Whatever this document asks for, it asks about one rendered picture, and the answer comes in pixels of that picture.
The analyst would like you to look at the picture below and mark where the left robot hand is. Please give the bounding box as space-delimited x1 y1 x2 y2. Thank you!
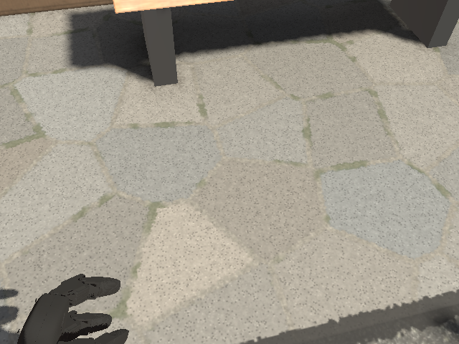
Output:
17 274 129 344

